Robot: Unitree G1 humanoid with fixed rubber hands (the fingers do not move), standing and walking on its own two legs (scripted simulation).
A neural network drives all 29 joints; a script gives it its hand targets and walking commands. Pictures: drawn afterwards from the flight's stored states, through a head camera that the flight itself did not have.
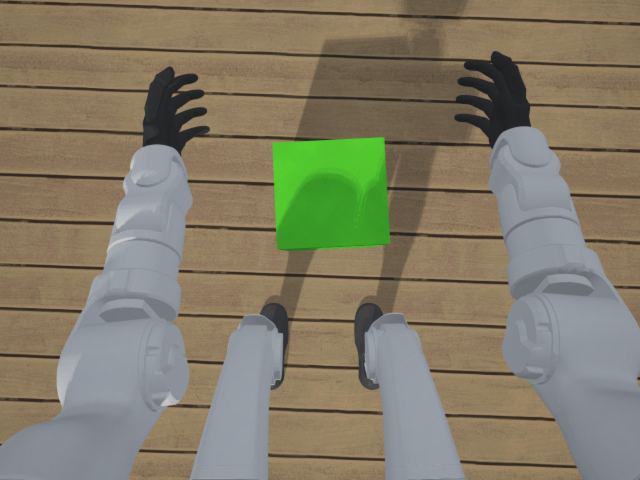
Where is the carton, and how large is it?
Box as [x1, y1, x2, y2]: [272, 137, 389, 250]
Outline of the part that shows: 383,137 272,143 276,236 278,249 298,250 360,247 389,243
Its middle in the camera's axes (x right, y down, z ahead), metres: +0.02 -0.08 +0.85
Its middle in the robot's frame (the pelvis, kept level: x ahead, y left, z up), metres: +0.46 -0.01 -0.51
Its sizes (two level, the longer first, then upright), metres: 0.210 0.200 0.250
